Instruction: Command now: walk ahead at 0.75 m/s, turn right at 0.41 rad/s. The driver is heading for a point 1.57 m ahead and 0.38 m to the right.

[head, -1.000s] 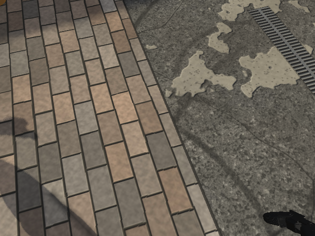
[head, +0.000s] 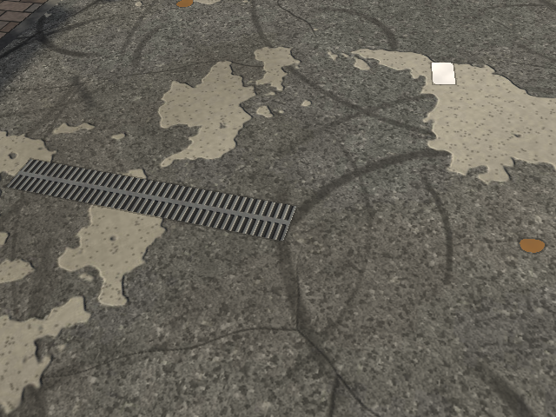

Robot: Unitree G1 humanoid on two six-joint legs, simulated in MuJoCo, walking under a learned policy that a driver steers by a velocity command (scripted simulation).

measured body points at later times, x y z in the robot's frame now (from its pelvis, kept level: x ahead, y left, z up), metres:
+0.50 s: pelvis +0.38 +0.04 -0.01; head +0.39 +0.04 +0.44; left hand +0.56 +0.28 -0.11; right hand +0.34 -0.23 -0.14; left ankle +0.33 +0.13 -0.75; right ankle +0.44 -0.10 -0.66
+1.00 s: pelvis +0.87 -0.05 -0.01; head +0.89 -0.05 +0.44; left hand +0.87 +0.24 -0.14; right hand +1.04 -0.33 -0.07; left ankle +1.06 +0.08 -0.69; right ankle +0.79 -0.09 -0.75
